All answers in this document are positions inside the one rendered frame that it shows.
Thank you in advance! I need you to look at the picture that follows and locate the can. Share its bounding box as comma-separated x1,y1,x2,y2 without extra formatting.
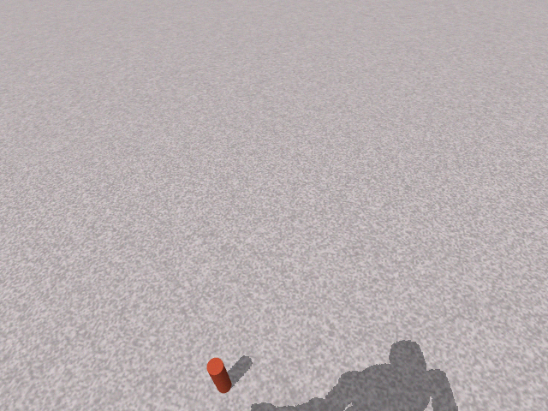
206,358,231,393

